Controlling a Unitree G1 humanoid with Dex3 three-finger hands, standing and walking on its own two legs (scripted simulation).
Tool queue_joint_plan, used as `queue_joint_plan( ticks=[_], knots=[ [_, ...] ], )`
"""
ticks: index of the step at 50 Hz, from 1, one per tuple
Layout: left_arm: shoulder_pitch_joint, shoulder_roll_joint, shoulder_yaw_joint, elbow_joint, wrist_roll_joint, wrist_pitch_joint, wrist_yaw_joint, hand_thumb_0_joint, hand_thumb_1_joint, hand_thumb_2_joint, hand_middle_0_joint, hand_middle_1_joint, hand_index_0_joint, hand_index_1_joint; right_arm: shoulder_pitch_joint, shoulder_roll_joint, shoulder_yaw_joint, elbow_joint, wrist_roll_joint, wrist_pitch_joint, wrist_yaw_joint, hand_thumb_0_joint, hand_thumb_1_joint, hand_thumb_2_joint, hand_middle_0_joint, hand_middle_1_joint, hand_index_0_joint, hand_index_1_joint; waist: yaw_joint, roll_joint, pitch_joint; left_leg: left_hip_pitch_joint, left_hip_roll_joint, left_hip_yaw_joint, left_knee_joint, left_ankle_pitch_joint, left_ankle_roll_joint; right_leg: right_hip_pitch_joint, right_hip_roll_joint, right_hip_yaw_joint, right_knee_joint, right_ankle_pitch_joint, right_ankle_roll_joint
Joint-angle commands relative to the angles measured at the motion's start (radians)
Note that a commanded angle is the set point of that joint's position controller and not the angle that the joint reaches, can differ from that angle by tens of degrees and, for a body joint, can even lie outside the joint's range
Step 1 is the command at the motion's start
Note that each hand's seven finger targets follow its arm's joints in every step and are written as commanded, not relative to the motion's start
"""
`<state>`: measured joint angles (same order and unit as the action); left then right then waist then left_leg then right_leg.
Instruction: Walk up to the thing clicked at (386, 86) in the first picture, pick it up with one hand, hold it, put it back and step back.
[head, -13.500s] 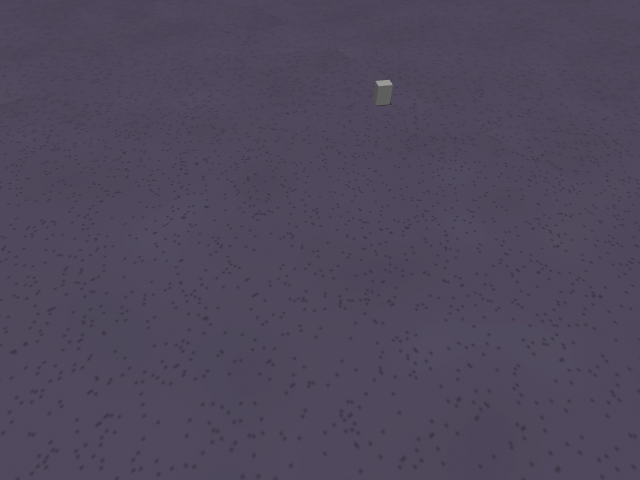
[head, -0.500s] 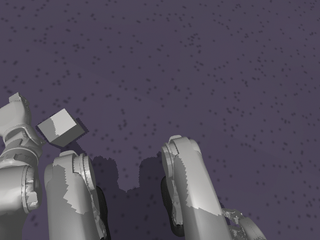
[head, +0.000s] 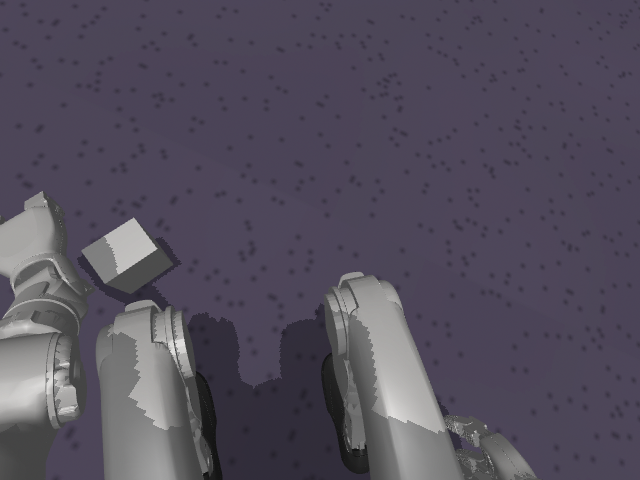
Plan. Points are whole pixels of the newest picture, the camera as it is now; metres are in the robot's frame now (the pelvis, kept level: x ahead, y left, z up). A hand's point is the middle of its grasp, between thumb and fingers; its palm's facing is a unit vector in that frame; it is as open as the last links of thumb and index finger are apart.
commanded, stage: rise first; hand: left
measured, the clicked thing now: (132, 258) +0.43 +0.24 -0.29
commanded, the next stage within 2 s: none
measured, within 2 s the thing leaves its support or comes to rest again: neither
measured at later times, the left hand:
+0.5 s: hand (55, 263) +0.40 +0.29 -0.16, palm faces -0.33 -0.24 -0.91, open 12.4 cm
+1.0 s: hand (60, 261) +0.40 +0.29 -0.16, palm faces -0.34 -0.23 -0.91, open 12.5 cm
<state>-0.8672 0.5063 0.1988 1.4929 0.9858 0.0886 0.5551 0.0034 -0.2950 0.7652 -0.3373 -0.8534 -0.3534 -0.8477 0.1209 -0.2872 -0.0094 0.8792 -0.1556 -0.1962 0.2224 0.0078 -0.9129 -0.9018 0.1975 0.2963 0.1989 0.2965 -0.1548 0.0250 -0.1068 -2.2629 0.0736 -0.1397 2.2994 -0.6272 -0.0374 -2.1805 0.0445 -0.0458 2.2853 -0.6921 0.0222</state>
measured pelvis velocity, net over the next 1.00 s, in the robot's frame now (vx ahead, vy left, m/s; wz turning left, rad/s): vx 0.00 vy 0.00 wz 0.00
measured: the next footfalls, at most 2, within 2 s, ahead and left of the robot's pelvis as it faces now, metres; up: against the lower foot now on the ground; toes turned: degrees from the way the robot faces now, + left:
none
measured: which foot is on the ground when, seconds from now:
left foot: down 0.00-1.00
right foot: down 0.00-1.00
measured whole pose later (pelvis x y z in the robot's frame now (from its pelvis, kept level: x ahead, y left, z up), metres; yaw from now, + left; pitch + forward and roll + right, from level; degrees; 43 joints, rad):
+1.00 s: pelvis +0.00 +0.00 +0.00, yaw +0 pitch +34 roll -4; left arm -0.88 0.51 0.20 1.53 0.97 0.10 0.57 0.00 -0.30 0.76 -0.33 -0.86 -0.35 -0.85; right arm 0.12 -0.29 -0.02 0.90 -0.17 -0.22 0.26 0.01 -0.91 -0.90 0.20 0.30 0.20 0.30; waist -0.16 0.04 -0.10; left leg -2.27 0.07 -0.14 2.32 -0.64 -0.04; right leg -2.19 0.05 -0.04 2.30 -0.70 0.02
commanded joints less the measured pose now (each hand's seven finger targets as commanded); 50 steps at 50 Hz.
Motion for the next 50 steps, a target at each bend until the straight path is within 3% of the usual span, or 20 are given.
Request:
queue_joint_plan(
  ticks=[1,6,10,15,18,19,21,24,27,29,34,36,37,39,40,43,50],
  knots=[
    [-0.275,0.236,-0.004,-0.090,0.003,0.000,0.040,0.000,-0.297,0.754,-0.332,-0.849,-0.341,-0.840,0.181,-0.191,-0.058,-0.004,0.001,-0.018,-0.004,0.000,-0.909,-0.907,0.200,0.300,0.200,0.300,-0.020,0.137,-0.607,0.447,-0.034,0.122,-0.191,0.065,0.064,0.302,0.014,-0.076,-0.305,0.145,-0.046],
    [-0.268,0.230,0.000,-0.099,-0.003,-0.001,0.042,0.000,-0.282,0.741,-0.344,-0.841,-0.354,-0.830,0.171,-0.190,-0.059,-0.006,0.000,-0.021,0.003,0.000,-0.909,-0.907,0.200,0.300,0.200,0.300,-0.007,0.168,-0.623,0.470,-0.034,0.116,-0.203,0.058,0.058,0.284,0.016,-0.086,-0.290,0.136,-0.052],
    [-0.292,0.233,-0.006,-0.101,0.010,0.000,0.043,0.000,-0.275,0.735,-0.356,-0.824,-0.364,-0.816,0.175,-0.194,-0.063,-0.002,-0.002,-0.024,0.009,0.000,-0.909,-0.906,0.200,0.300,0.200,0.300,-0.023,0.169,-0.606,0.484,-0.034,0.113,-0.200,0.047,0.057,0.250,0.013,-0.089,-0.285,0.124,-0.053],
    [-0.261,0.230,0.008,-0.145,-0.007,0.000,0.054,0.000,-0.278,0.736,-0.350,-0.835,-0.359,-0.825,0.172,-0.194,-0.065,-0.004,0.002,-0.021,0.011,0.000,-0.909,-0.907,0.200,0.300,0.200,0.300,-0.003,0.178,-0.662,0.505,-0.034,0.115,-0.207,0.066,0.056,0.284,0.013,-0.089,-0.287,0.146,-0.053],
    [-0.280,0.244,0.012,-0.160,-0.003,0.006,0.050,0.000,-0.282,0.742,-0.348,-0.837,-0.357,-0.828,0.195,-0.196,-0.066,-0.011,0.004,-0.014,0.012,0.000,-0.910,-0.906,0.200,0.300,0.200,0.300,-0.021,0.155,-0.667,0.493,-0.033,0.121,-0.194,0.098,0.063,0.331,0.013,-0.082,-0.296,0.189,-0.047],
    [-0.262,0.256,0.022,-0.154,-0.007,0.007,0.051,0.000,-0.285,0.740,-0.339,-0.846,-0.351,-0.833,0.186,-0.193,-0.067,-0.005,0.005,-0.011,0.011,0.000,-0.910,-0.907,0.200,0.300,0.200,0.300,-0.004,0.148,-0.673,0.484,-0.033,0.122,-0.195,0.094,0.064,0.331,0.015,-0.078,-0.302,0.181,-0.046],
    [-0.258,0.204,-0.006,-0.116,-0.012,0.008,0.044,0.000,-0.294,0.745,-0.336,-0.856,-0.348,-0.843,0.193,-0.185,-0.067,-0.007,0.005,-0.010,0.012,0.000,-0.912,-0.907,0.200,0.300,0.200,0.300,-0.025,0.117,-0.637,0.443,-0.035,0.124,-0.190,0.079,0.067,0.335,0.018,-0.076,-0.311,0.170,-0.044],
    [-0.264,0.199,-0.012,-0.079,-0.018,0.001,0.034,0.000,-0.299,0.749,-0.327,-0.865,-0.341,-0.851,0.196,-0.184,-0.064,0.001,0.001,-0.020,0.012,0.000,-0.910,-0.906,0.200,0.300,0.200,0.300,-0.032,0.088,-0.578,0.406,-0.037,0.119,-0.187,0.060,0.069,0.312,0.018,-0.075,-0.318,0.142,-0.042],
    [-0.269,0.211,-0.014,-0.081,-0.008,-0.008,0.030,0.000,-0.298,0.754,-0.329,-0.856,-0.342,-0.844,0.188,-0.190,-0.063,0.005,0.001,-0.027,0.015,0.000,-0.909,-0.906,0.200,0.300,0.200,0.300,-0.020,0.125,-0.597,0.458,-0.037,0.109,-0.198,0.066,0.061,0.282,0.017,-0.089,-0.294,0.145,-0.050],
    [-0.286,0.203,-0.025,-0.072,0.005,-0.009,0.034,0.000,-0.298,0.756,-0.331,-0.858,-0.342,-0.847,0.185,-0.202,-0.062,0.004,-0.003,-0.031,0.018,0.000,-0.909,-0.906,0.200,0.300,0.200,0.300,-0.029,0.146,-0.593,0.469,-0.037,0.104,-0.203,0.057,0.058,0.261,0.016,-0.096,-0.283,0.140,-0.053],
    [-0.307,0.227,-0.006,-0.078,0.023,-0.013,0.057,0.000,-0.305,0.762,-0.340,-0.841,-0.344,-0.837,0.179,-0.201,-0.060,0.005,-0.008,-0.039,0.023,0.000,-0.909,-0.906,0.200,0.300,0.200,0.300,-0.024,0.185,-0.603,0.498,-0.037,0.102,-0.210,0.046,0.051,0.233,0.011,-0.098,-0.269,0.130,-0.055],
    [-0.299,0.246,0.020,-0.095,0.019,-0.009,0.072,0.000,-0.305,0.761,-0.336,-0.846,-0.342,-0.840,0.177,-0.206,-0.059,0.004,-0.008,-0.036,0.024,0.000,-0.909,-0.906,0.200,0.300,0.200,0.300,-0.010,0.185,-0.638,0.498,-0.036,0.113,-0.199,0.071,0.053,0.265,0.013,-0.093,-0.276,0.154,-0.053],
    [-0.306,0.263,0.023,-0.105,0.019,-0.009,0.077,0.000,-0.303,0.758,-0.346,-0.841,-0.349,-0.838,0.175,-0.204,-0.059,0.000,-0.012,-0.036,0.026,0.000,-0.911,-0.907,0.200,0.300,0.200,0.300,-0.014,0.191,-0.641,0.487,-0.038,0.120,-0.195,0.070,0.056,0.277,0.012,-0.087,-0.281,0.153,-0.051],
    [-0.309,0.243,0.008,-0.102,0.014,-0.002,0.075,0.000,-0.307,0.764,-0.342,-0.844,-0.345,-0.841,0.182,-0.198,-0.059,0.003,-0.012,-0.033,0.031,0.000,-0.911,-0.907,0.200,0.300,0.200,0.300,-0.026,0.164,-0.639,0.471,-0.039,0.125,-0.190,0.071,0.060,0.304,0.012,-0.078,-0.298,0.151,-0.047],
    [-0.307,0.259,0.025,-0.116,0.009,-0.002,0.076,0.000,-0.304,0.756,-0.329,-0.865,-0.341,-0.853,0.180,-0.204,-0.065,0.006,-0.011,-0.031,0.029,0.000,-0.910,-0.907,0.200,0.300,0.200,0.300,-0.013,0.171,-0.650,0.462,-0.037,0.125,-0.190,0.065,0.061,0.302,0.014,-0.077,-0.301,0.141,-0.047],
    [-0.261,0.225,0.009,-0.066,-0.004,0.005,0.062,0.000,-0.312,0.758,-0.328,-0.862,-0.338,-0.852,0.179,-0.196,-0.066,0.010,-0.010,-0.032,0.030,0.000,-0.911,-0.906,0.200,0.300,0.200,0.300,-0.019,0.148,-0.616,0.458,-0.037,0.120,-0.195,0.049,0.060,0.289,0.013,-0.083,-0.299,0.123,-0.049],
    [-0.280,0.225,-0.003,-0.086,-0.016,-0.005,0.044,0.000,-0.342,0.788,-0.301,-0.882,-0.309,-0.873,0.186,-0.198,-0.065,0.011,-0.011,-0.041,0.034,0.000,-0.909,-0.905,0.200,0.300,0.200,0.300,-0.024,0.126,-0.622,0.443,-0.040,0.118,-0.180,0.077,0.064,0.312,0.015,-0.081,-0.293,0.158,-0.044]
  ],
)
